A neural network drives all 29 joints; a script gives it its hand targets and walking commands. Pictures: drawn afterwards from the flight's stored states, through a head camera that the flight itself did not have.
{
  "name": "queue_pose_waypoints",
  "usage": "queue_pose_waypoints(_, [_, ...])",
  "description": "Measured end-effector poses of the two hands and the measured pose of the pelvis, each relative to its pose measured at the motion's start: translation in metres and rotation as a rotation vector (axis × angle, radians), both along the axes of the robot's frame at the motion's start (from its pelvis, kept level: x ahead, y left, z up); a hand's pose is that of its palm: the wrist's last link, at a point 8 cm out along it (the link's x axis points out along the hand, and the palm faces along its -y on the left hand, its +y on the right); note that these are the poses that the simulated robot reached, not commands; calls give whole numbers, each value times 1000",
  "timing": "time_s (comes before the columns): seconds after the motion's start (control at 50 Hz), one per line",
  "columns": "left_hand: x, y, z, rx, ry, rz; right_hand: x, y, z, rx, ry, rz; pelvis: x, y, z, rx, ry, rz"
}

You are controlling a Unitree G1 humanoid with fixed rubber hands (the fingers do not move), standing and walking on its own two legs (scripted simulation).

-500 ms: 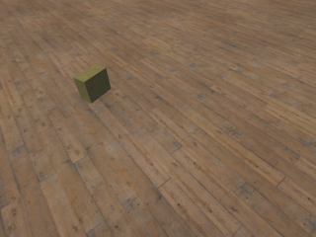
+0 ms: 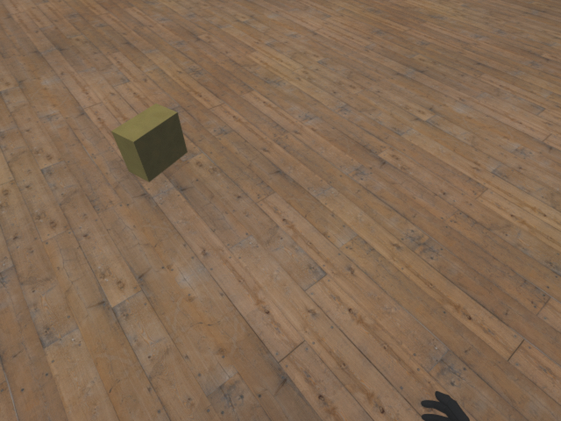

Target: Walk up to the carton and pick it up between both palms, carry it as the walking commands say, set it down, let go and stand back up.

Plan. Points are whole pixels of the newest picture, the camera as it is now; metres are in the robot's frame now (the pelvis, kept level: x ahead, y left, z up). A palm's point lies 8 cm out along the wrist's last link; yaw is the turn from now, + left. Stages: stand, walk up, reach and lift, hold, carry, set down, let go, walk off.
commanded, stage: walk up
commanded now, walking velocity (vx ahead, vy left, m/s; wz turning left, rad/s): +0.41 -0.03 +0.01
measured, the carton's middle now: (152, 142) +1.44 +0.79 -0.63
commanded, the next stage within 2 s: none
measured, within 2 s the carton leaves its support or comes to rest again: neither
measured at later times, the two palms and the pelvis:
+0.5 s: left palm (196, 320) +0.31 +0.19 -0.11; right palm (497, 389) +0.24 -0.31 -0.12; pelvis +0.21 -0.04 +0.01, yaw +0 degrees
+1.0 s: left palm (182, 236) +0.50 +0.28 -0.13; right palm (417, 238) +0.53 -0.23 -0.11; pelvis +0.44 +0.02 +0.01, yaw +1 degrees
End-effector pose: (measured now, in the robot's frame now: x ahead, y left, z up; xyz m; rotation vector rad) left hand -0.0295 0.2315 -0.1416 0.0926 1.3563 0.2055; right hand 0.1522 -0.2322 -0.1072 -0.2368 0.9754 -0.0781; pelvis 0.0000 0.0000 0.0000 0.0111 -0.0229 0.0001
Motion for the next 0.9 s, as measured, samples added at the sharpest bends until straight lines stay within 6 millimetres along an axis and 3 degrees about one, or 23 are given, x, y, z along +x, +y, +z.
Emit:
queue_pose_waypoints(0.1, [134, 26, 25, 38, -204, -118, -57, -20, 3, -32, 184, -128, 38, 6, 15, -4, 1, -9])
queue_pose_waypoints(0.2, [249, 24, 51, 53, -334, -221, -88, -33, 7, -40, 297, -226, 77, 2, 22, -8, 10, -20])
queue_pose_waypoints(0.28, [327, 1, 64, 48, -412, -288, -88, -39, 1, -18, 365, -272, 112, -8, 21, 3, 21, -26])
queue_pose_waypoints(0.36, [384, -29, 63, 52, -459, -324, -64, -49, -16, 15, 409, -290, 151, -25, 10, 18, 33, -25])
queue_pose_waypoints(0.38, [391, -34, 59, 58, -462, -319, -52, -54, -22, 20, 411, -286, 161, -30, 5, 15, 33, -21])
queue_pose_waypoints(0.42, [387, -40, 50, 61, -422, -294, -15, -63, -27, 20, 385, -259, 177, -37, 3, 2, 29, -13])
queue_pose_waypoints(0.56, [294, -36, 33, 43, -127, -62, 171, -80, 1, -13, 153, -89, 239, -46, 19, -12, 21, 12])
queue_pose_waypoints(0.64, [253, -38, 30, 23, 23, 37, 274, -66, 17, -19, 39, 4, 277, -41, 20, -13, 13, 13])
queue_pose_waypoints(0.7, [244, -40, 27, -1, 107, 81, 345, -39, 25, 1, -41, 63, 309, -33, 16, -19, 8, 10])
queue_pose_waypoints(0.76, [257, -36, 18, -23, 163, 111, 406, -4, 28, 23, -101, 110, 345, -21, 9, -27, 11, 4])
queue_pose_waypoints(0.82, [289, -22, 1, -38, 192, 118, 450, 22, 20, 19, -144, 121, 384, -3, -6, -31, 15, -8])
queue_pose_waypoints(0.86, [330, -6, -8, -27, 161, 99, 453, 27, 10, 4, -118, 98, 400, 6, -9, -20, 8, -4])
queue_pose_waypoints(0.9, [386, 12, -7, -4, 76, 58, 436, 23, 2, -4, -38, 51, 414, 12, -5, -17, -2, 0])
